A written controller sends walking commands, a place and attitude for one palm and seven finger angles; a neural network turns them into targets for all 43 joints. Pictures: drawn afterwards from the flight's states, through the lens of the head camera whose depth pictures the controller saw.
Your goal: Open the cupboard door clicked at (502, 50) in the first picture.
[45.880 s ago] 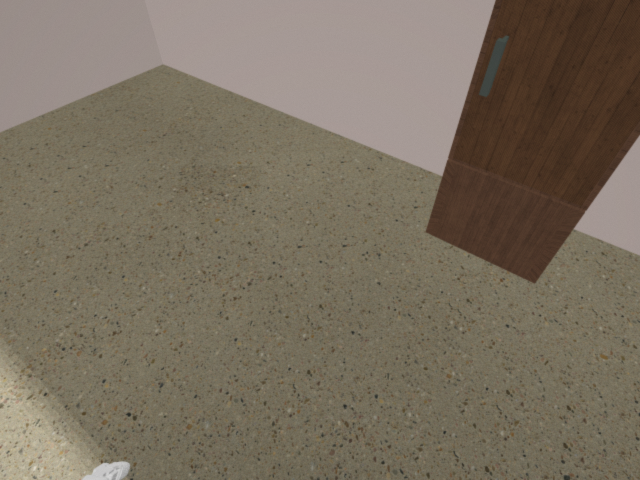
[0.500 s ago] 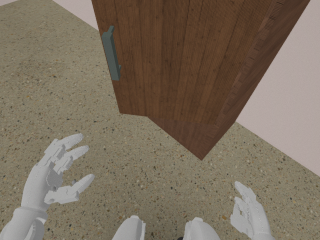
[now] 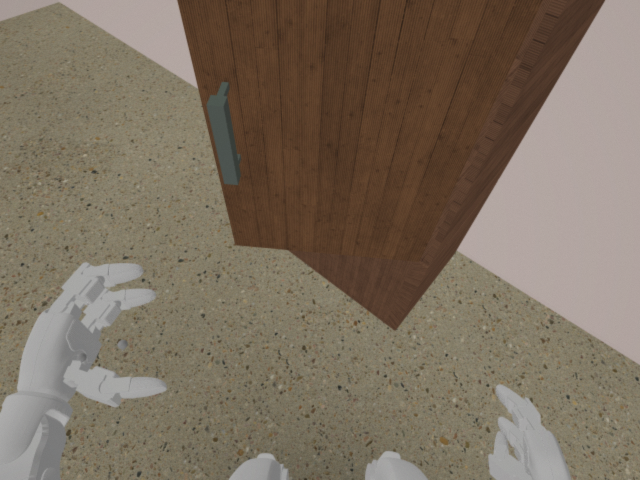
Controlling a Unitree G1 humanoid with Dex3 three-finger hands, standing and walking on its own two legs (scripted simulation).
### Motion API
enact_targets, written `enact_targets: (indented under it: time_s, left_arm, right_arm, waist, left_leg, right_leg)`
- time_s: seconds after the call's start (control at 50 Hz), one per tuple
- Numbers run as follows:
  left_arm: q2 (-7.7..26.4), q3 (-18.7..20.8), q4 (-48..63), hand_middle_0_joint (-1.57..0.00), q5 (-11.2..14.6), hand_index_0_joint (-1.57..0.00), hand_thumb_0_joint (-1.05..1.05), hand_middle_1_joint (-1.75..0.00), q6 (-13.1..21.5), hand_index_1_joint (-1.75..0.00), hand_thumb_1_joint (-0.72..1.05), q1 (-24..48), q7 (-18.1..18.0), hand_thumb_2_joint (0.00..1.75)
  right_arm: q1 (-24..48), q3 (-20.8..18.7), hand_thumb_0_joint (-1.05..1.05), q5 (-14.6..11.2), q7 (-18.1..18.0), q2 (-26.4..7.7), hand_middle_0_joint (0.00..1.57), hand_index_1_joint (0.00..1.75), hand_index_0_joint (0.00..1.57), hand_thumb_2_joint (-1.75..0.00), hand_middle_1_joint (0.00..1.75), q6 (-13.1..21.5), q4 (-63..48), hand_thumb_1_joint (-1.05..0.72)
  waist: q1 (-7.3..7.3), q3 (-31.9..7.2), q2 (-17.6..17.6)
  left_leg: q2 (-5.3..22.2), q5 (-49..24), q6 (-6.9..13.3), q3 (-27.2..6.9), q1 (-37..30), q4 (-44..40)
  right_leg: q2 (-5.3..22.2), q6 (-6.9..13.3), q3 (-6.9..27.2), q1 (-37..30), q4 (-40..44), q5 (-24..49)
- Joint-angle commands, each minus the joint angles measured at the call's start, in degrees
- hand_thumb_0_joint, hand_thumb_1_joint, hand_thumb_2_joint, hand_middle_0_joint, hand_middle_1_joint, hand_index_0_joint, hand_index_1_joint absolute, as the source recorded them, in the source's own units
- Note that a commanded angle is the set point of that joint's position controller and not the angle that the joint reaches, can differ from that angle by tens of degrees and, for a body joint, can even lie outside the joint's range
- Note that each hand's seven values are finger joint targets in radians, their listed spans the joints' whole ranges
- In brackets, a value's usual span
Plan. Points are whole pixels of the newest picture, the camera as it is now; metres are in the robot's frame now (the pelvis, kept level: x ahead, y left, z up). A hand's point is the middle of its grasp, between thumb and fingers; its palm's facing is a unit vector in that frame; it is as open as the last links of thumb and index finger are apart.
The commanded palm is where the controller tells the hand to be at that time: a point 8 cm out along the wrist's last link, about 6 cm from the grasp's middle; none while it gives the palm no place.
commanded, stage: raise the hand with hooked fingers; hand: left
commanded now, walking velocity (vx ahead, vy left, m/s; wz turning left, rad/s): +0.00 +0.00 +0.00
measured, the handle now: (228, 135) +0.59 +0.18 +0.06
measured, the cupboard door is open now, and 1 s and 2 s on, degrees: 36 36 36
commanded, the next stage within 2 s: move the hooked fingers beside the handle in 0.96 s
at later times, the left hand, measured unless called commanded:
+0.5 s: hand (86, 284) +0.30 +0.28 +0.08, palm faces +0.00 -1.00 -0.03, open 14.0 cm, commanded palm +0.27 +0.33 +0.08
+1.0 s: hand (102, 286) +0.30 +0.26 +0.08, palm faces -0.01 -1.00 -0.03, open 14.0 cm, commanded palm +0.27 +0.31 +0.08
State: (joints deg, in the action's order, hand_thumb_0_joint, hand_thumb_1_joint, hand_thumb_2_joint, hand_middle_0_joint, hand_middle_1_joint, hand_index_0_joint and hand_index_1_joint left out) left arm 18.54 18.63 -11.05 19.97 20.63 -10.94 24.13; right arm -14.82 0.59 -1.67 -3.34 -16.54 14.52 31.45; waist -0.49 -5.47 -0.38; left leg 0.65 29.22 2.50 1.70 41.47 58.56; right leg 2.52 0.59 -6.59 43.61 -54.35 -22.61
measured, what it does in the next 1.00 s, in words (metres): stands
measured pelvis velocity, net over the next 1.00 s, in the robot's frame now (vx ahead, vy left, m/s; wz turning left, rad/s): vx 0.01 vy -0.01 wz -0.01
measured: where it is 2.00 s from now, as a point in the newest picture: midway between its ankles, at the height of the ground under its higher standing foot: outside the picture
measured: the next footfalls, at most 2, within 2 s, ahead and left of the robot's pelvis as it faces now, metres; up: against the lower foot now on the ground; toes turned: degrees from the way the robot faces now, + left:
none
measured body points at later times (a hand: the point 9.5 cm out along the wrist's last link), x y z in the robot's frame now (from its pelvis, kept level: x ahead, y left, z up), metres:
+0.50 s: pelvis +0.01 +0.01 +0.01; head +0.07 +0.02 +0.46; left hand +0.30 +0.34 +0.09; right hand +0.16 -0.24 -0.07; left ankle +0.00 +0.09 -0.68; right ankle +0.04 -0.12 -0.68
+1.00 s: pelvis +0.01 -0.01 +0.02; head +0.06 +0.00 +0.46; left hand +0.30 +0.32 +0.09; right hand +0.16 -0.26 -0.06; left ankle +0.00 +0.09 -0.68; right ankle +0.04 -0.12 -0.68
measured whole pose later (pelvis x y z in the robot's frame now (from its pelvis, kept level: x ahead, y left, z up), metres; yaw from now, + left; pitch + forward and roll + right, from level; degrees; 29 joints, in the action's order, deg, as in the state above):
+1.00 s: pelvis +0.01 -0.01 +0.02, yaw -1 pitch +11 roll -2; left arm 23.7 25.3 -26.2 20.9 16.5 3.3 31.2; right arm -16.4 2.7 -1.7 -3.7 -16.2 11.1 31.5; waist -0.5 -4.7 -1.2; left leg 1.0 26.7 2.0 2.1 36.0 51.8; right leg 1.6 0.9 -6.1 38.6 -48.0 -20.2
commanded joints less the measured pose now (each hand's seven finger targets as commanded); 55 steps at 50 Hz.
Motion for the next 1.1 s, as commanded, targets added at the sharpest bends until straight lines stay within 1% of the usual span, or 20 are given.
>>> enact_targets:
  time_s: [0.0, 0.1, 0.18, 0.24, 0.26, 0.3, 0.38, 0.4, 0.42, 0.5, 0.6, 0.62, 0.66, 0.74, 0.8, 0.9, 0.96, 1.0, 1.04, 1.08]
  left_arm:
    - [12.47, 6.49, 9.98, -0.3, 1.57, -0.3, 0.0, -1.17, 2.14, -1.17, -0.45, 8.8, 0.84, 0.32]
    - [14.01, 7.4, 6.91, -0.3, 1.66, -0.3, 0.0, -1.2, 0.18, -1.2, -0.5, 13.32, 2.55, 0.3]
    - [14.93, 8.05, 5.78, -0.3, 1.73, -0.3, 0.0, -1.2, -0.66, -1.2, -0.5, 16.23, 3.65, 0.3]
    - [17.12, 9.62, 5.15, -0.3, 1.65, -0.3, 0.0, -1.2, -0.91, -1.2, -0.5, 18.35, 4.45, 0.3]
    - [17.05, 9.52, 4.63, -0.3, 1.69, -0.3, 0.0, -1.2, -1.06, -1.2, -0.5, 18.73, 4.58, 0.3]
    - [18.08, 10.37, 2.92, -0.3, 2.09, -0.3, 0.0, -1.2, -1.5, -1.2, -0.5, 20.13, 5.03, 0.3]
    - [19.14, 11.24, -1.55, -0.3, 2.28, -0.3, 0.0, -1.2, -2.49, -1.2, -0.5, 23.17, 6.13, 0.3]
    - [20.0, 11.55, -1.77, -0.3, 2.46, -0.3, 0.0, -1.2, -2.46, -1.2, -0.5, 24.39, 6.59, 0.3]
    - [21.27, 12.53, -1.16, -0.3, 2.42, -0.3, 0.0, -1.2, -2.24, -1.2, -0.5, 25.43, 6.88, 0.3]
    - [18.92, 10.72, -4.03, -0.3, 2.56, -0.3, 0.0, -1.2, -2.43, -1.2, -0.5, 22.87, 7.83, 0.3]
    - [20.37, 12.34, -4.19, -0.3, 2.84, -0.3, 0.0, -1.2, -1.87, -1.2, -0.5, 23.21, 7.4, 0.3]
    - [21.16, 12.85, -2.91, -0.3, 2.66, -0.3, 0.0, -1.2, -1.41, -1.2, -0.5, 24.01, 7.17, 0.3]
    - [21.03, 12.92, -1.35, -0.3, 2.47, -0.3, 0.0, -1.2, -0.57, -1.2, -0.5, 23.46, 6.52, 0.3]
    - [21.14, 12.58, -1.31, -0.3, 1.9, -0.3, 0.0, -1.2, 0.03, -1.2, -0.5, 23.92, 6.06, 0.3]
    - [20.59, 12.23, -3.06, -0.3, 2.47, -0.3, 0.0, -1.2, -0.24, -1.2, -0.5, 24.33, 6.46, 0.3]
    - [20.44, 11.93, -4.1, -0.3, 2.66, -0.3, 0.0, -1.2, -0.78, -1.2, -0.5, 24.86, 7.11, 0.3]
    - [19.99, 11.36, -3.4, -0.3, 2.39, -0.3, 0.0, -1.2, -0.61, -1.2, -0.5, 25.24, 7.2, 0.3]
    - [20.46, 11.93, -3.73, -0.3, 2.69, -0.3, 0.0, -1.2, -0.44, -1.2, -0.5, 24.85, 7.15, 0.3]
    - [20.8, 12.09, -3.13, -0.3, 2.51, -0.3, 0.0, -1.2, -0.32, -1.2, -0.5, 25.49, 7.23, 0.3]
    - [21.73, 12.86, -4.71, -0.3, 2.38, -0.3, 0.0, -1.2, -0.13, -1.2, -0.5, 27.05, 7.02, 0.3]
  right_arm:
    - [0.13, -2.31, 0.0, -0.09, -0.77, -7.86, 0.2, 0.3, 0.2, -0.9, 0.3, 2.68, -7.99, -0.9]
    - [0.13, -1.85, 0.0, -0.2, -0.95, -8.16, 0.2, 0.3, 0.2, -0.9, 0.3, 2.02, -7.99, -0.9]
    - [0.05, -1.75, 0.0, -0.31, -1.07, -8.0, 0.2, 0.3, 0.2, -0.9, 0.3, 1.85, -7.79, -0.9]
    - [-0.51, -1.68, 0.0, -0.16, -1.12, -8.16, 0.2, 0.3, 0.2, -0.9, 0.3, 1.61, -7.63, -0.9]
    - [-0.48, -1.66, 0.0, -0.2, -1.13, -8.1, 0.2, 0.3, 0.2, -0.9, 0.3, 1.63, -7.55, -0.9]
    - [-0.8, -1.59, 0.0, -0.07, -1.14, -8.37, 0.2, 0.3, 0.2, -0.9, 0.3, 1.42, -7.3, -0.9]
    - [-0.91, -1.55, 0.0, -0.44, -1.46, -8.61, 0.2, 0.3, 0.2, -0.9, 0.3, 0.71, -7.1, -0.9]
    - [-0.83, -1.44, 0.0, -0.34, -1.55, -8.75, 0.2, 0.3, 0.2, -0.9, 0.3, 0.65, -7.09, -0.9]
    - [-1.18, -1.51, 0.0, -0.34, -1.57, -8.69, 0.2, 0.3, 0.2, -0.9, 0.3, 0.53, -7.1, -0.9]
    - [-1.85, -1.62, 0.0, -0.3, -1.25, -8.72, 0.2, 0.3, 0.2, -0.9, 0.3, 0.49, -7.43, -0.9]
    - [-1.76, -1.86, 0.0, -0.13, -0.76, -9.01, 0.2, 0.3, 0.2, -0.9, 0.3, 0.02, -7.87, -0.9]
    - [-1.68, -1.87, 0.0, -0.2, -0.69, -8.88, 0.2, 0.3, 0.2, -0.9, 0.3, -0.1, -7.82, -0.9]
    - [-1.99, -2.1, 0.0, -0.16, -0.76, -8.56, 0.2, 0.3, 0.2, -0.9, 0.3, -0.05, -7.8, -0.9]
    - [-2.08, -1.91, 0.0, -0.1, -0.77, -8.45, 0.2, 0.3, 0.2, -0.9, 0.3, -0.19, -7.58, -0.9]
    - [-1.86, -1.75, 0.0, -0.14, -1.05, -8.63, 0.2, 0.3, 0.2, -0.9, 0.3, -0.22, -7.58, -0.9]
    - [-1.35, -1.55, 0.0, -0.25, -1.42, -8.57, 0.2, 0.3, 0.2, -0.9, 0.3, -0.25, -7.73, -0.9]
    - [-1.13, -1.5, 0.0, -0.4, -1.46, -8.2, 0.2, 0.3, 0.2, -0.9, 0.3, -0.13, -7.6, -0.9]
    - [-1.27, -1.58, 0.0, -0.27, -1.52, -8.38, 0.2, 0.3, 0.2, -0.9, 0.3, -0.02, -7.59, -0.9]
    - [-1.11, -1.43, 0.0, -0.29, -1.49, -8.18, 0.2, 0.3, 0.2, -0.9, 0.3, -0.02, -7.56, -0.9]
    - [-1.36, -1.48, 0.0, -0.38, -1.73, -8.32, 0.2, 0.3, 0.2, -0.9, 0.3, -0.05, -7.0, -0.9]
  waist:
    - [0.38, -12.21, -4.31]
    - [0.35, -11.6, -4.85]
    - [0.31, -13.24, -5.59]
    - [0.77, -15.46, -5.47]
    - [0.75, -14.65, -6.12]
    - [0.65, -14.19, -5.4]
    - [0.26, -12.77, -3.51]
    - [0.54, -12.89, -4.57]
    - [0.73, -15.2, -5.45]
    - [0.81, -13.78, -4.51]
    - [0.88, -12.93, -2.69]
    - [1.02, -14.14, -4.6]
    - [0.99, -15.48, -5.47]
    - [0.69, -14.9, -6.83]
    - [0.28, -12.51, -4.72]
    - [0.2, -12.76, -2.66]
    - [0.11, -13.53, -4.52]
    - [0.2, -13.35, -2.69]
    - [0.25, -14.2, -4.33]
    - [-0.18, -13.01, -2.93]
  left_leg:
    - [-0.45, -19.54, -2.53, -4.8, -6.46, -11.61]
    - [-0.31, -20.17, -2.93, -4.99, -7.46, -12.53]
    - [-0.22, -21.3, -3.09, -4.99, -9.44, -13.17]
    - [0.08, -26.2, -3.59, -5.39, -11.21, -13.25]
    - [0.1, -26.8, -3.81, -5.4, -11.45, -13.48]
    - [0.06, -27.17, -3.93, -5.55, -11.66, -13.59]
    - [-0.13, -21.77, -3.24, -4.96, -9.98, -14.99]
    - [-0.25, -22.49, -3.27, -4.84, -10.31, -14.94]
    - [-0.26, -23.86, -3.25, -4.66, -11.42, -15.03]
    - [-0.13, -26.28, -3.22, -4.68, -11.62, -15.08]
    - [-0.46, -22.45, -2.63, -3.95, -9.31, -15.38]
    - [-0.51, -22.87, -2.7, -3.89, -10.01, -15.59]
    - [-0.41, -24.34, -2.68, -3.75, -11.25, -15.36]
    - [-0.34, -24.24, -2.63, -3.66, -11.29, -15.27]
    - [-0.41, -21.15, -2.3, -3.67, -9.84, -15.48]
    - [-0.68, -19.0, -1.78, -3.32, -8.13, -15.21]
    - [-0.73, -18.68, -1.77, -3.08, -8.62, -15.16]
    - [-0.69, -19.19, -1.67, -3.23, -8.27, -14.73]
    - [-0.78, -19.5, -1.75, -3.1, -8.54, -14.75]
    - [-0.66, -18.78, -1.76, -3.17, -7.67, -14.57]
  right_leg:
    - [-3.24, 1.4, 2.15, -11.26, 5.72, 9.32]
    - [-3.41, 1.55, 2.02, -11.78, 6.46, 9.87]
    - [-3.22, 1.34, 2.14, -12.35, 7.4, 10.55]
    - [-3.39, 1.43, 2.01, -13.59, 7.05, 13.14]
    - [-3.35, 1.43, 1.91, -13.31, 7.2, 13.19]
    - [-3.7, 1.58, 1.87, -13.2, 7.45, 13.37]
    - [-3.38, 1.35, 2.13, -13.72, 9.13, 10.91]
    - [-3.55, 1.72, 2.34, -14.41, 9.15, 11.49]
    - [-3.35, 1.6, 2.64, -15.54, 9.27, 12.51]
    - [-3.67, 1.69, 2.49, -15.18, 9.56, 13.75]
    - [-3.54, 1.65, 2.92, -16.13, 10.12, 12.63]
    - [-3.38, 1.67, 3.12, -16.63, 10.07, 12.9]
    - [-3.28, 1.53, 3.2, -16.83, 10.01, 13.83]
    - [-3.37, 1.5, 3.41, -16.62, 9.97, 13.9]
    - [-3.49, 1.59, 3.44, -15.85, 10.61, 12.22]
    - [-3.22, 1.43, 4.16, -17.31, 11.06, 11.5]
    - [-2.93, 1.21, 4.44, -17.23, 11.17, 11.56]
    - [-3.18, 1.35, 4.45, -17.54, 10.96, 11.97]
    - [-2.93, 1.25, 4.61, -17.87, 10.79, 12.6]
    - [-2.91, 1.09, 4.57, -17.16, 10.85, 11.97]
